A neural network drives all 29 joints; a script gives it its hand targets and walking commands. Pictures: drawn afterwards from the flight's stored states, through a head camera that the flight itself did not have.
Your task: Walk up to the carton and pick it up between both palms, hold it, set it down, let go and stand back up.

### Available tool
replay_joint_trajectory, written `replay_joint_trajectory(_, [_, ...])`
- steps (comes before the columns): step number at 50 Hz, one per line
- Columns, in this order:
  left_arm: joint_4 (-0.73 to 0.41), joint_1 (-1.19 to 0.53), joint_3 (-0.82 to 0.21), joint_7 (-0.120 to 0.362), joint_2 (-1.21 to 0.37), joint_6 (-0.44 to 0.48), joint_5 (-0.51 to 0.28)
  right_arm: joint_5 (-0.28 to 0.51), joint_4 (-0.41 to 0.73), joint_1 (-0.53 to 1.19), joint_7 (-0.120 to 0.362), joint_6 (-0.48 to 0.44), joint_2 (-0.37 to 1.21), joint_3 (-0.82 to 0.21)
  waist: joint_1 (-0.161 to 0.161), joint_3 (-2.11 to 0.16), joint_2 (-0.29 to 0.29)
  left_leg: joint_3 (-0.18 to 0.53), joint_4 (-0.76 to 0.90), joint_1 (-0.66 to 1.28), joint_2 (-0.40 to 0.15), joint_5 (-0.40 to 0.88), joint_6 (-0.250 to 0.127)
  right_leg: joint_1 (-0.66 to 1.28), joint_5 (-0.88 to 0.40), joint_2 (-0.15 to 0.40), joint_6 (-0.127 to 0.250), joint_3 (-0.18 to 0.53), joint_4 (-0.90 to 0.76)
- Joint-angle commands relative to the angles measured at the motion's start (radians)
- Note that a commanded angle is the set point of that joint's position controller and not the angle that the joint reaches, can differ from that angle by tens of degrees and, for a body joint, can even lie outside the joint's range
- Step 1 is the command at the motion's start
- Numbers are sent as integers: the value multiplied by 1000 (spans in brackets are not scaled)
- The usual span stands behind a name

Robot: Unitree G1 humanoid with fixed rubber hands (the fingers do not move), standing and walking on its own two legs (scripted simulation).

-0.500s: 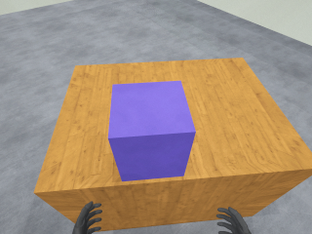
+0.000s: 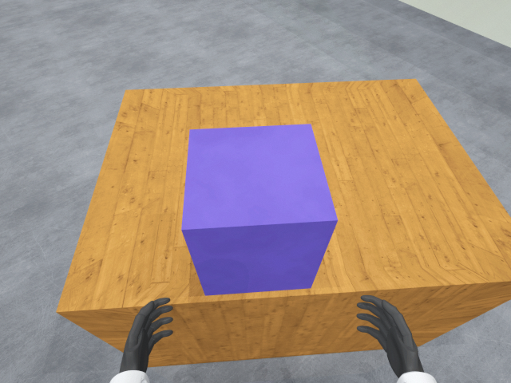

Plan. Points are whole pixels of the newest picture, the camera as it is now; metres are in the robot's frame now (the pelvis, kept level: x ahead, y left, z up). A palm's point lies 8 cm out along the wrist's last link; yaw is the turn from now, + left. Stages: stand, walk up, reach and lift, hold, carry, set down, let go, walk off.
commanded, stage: reach and lift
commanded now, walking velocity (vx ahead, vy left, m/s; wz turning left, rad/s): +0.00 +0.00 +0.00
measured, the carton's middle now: (254, 214) +0.41 +0.02 -0.01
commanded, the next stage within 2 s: none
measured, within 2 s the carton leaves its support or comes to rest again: neither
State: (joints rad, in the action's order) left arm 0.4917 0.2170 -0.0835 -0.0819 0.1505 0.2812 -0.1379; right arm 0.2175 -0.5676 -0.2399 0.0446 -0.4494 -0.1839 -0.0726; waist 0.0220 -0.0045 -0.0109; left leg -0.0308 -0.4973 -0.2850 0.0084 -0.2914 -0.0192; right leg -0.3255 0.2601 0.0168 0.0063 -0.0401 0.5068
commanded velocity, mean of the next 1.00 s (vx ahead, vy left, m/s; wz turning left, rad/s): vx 0.00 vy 0.00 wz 0.00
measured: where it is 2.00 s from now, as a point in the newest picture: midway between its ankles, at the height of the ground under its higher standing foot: outside the picture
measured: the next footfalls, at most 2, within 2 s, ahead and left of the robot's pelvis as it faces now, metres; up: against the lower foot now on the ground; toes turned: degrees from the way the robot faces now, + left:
none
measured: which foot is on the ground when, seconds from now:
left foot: down 0.00-1.00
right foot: down 0.00-1.00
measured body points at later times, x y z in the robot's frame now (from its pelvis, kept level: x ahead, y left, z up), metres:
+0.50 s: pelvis +0.00 +0.01 +0.01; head +0.03 +0.02 +0.46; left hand +0.22 +0.22 -0.02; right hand +0.23 -0.21 -0.02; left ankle -0.02 +0.11 -0.74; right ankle +0.00 -0.12 -0.74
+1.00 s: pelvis +0.00 -0.01 +0.01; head -0.01 +0.01 +0.46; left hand +0.27 +0.22 +0.04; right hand +0.30 -0.20 +0.05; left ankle -0.02 +0.11 -0.74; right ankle +0.00 -0.12 -0.74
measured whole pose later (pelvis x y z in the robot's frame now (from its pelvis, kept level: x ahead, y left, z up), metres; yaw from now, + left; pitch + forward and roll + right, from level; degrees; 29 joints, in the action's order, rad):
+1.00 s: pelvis +0.00 -0.01 +0.01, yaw -1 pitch -1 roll -1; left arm 0.21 0.00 0.08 -0.06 0.16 -0.19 -0.11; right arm 0.28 -0.44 0.07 -0.03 -0.06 -0.24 -0.04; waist 0.06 -0.02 -0.03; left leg -0.03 -0.28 -0.08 -0.02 -0.20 0.00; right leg -0.09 0.12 -0.02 0.01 -0.03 0.23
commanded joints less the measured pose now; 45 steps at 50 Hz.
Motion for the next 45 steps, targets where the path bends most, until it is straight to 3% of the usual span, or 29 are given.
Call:
replay_joint_trajectory(1, [-165,-154,51,-19,97,110,-3,10,132,133,-1,-96,-118,44,1,-241,-29,48,53,-88,12,228,1,204,-253,-24,21,79,7])
replay_joint_trajectory(8, [-142,-76,75,18,83,93,8,39,13,125,-21,-137,-157,17,-14,-295,-10,64,28,6,20,505,40,255,-482,-43,17,85,-18])
replay_joint_trajectory(14, [-210,-55,96,35,74,52,23,77,8,157,-21,-137,-167,-11,-2,-208,8,62,70,28,22,583,60,288,-522,-50,26,94,-80])
replay_joint_trajectory(19, [-311,-133,75,18,74,41,15,98,94,232,-3,-114,-171,-3,11,-201,18,52,111,25,15,493,60,281,-428,-42,34,97,-112])
replay_joint_trajectory(25, [-340,-315,57,-14,110,-11,-4,71,163,373,5,-18,-183,54,7,-236,24,37,157,-33,0,227,36,244,-212,-25,32,78,-124])
replay_joint_trajectory(30, [-276,-520,44,-40,140,-130,-33,15,154,553,2,134,-185,108,1,-258,23,30,188,-91,-13,21,11,186,-22,-19,18,42,-140])
replay_joint_trajectory(34, [-222,-671,42,-53,161,-258,-60,0,131,708,-1,266,-205,123,-1,-308,2,31,188,-44,-11,36,4,164,1,-22,1,24,-163])
replay_joint_trajectory(36, [-203,-724,51,-55,169,-314,-72,7,122,771,-6,321,-219,118,4,-342,-10,37,183,9,-8,109,7,170,-43,-26,-5,25,-177])
replay_joint_trajectory(37, [-388,-238,135,-72,62,-281,-31,45,270,365,6,246,-248,153,78,-378,-88,28,166,241,-59,504,92,334,-420,-95,3,41,-176])
replay_joint_trajectory(38, [-398,-333,151,-44,75,-275,14,51,207,450,-14,221,-279,131,22,-469,-43,21,113,264,-10,748,118,382,-567,-106,-9,42,-185])
replay_joint_trajectory(39, [-367,-269,192,-18,71,-269,33,67,205,427,-32,200,-239,79,51,-492,-37,22,96,262,-1,845,118,419,-648,-110,-16,45,-170])
replay_joint_trajectory(40, [-349,-308,179,18,74,-283,77,55,187,456,-54,212,-208,84,33,-440,1,22,118,183,21,869,109,488,-693,-109,-4,44,-198])
replay_joint_trajectory(42, [-326,-337,212,49,73,-343,89,65,207,450,-83,267,-169,50,43,-282,13,15,181,143,22,670,82,554,-654,-54,11,60,-233])
replay_joint_trajectory(45, [-463,-465,200,33,81,-432,47,65,299,558,-82,340,-157,57,38,-118,-12,-12,254,173,2,384,93,338,-245,-57,1,40,-306])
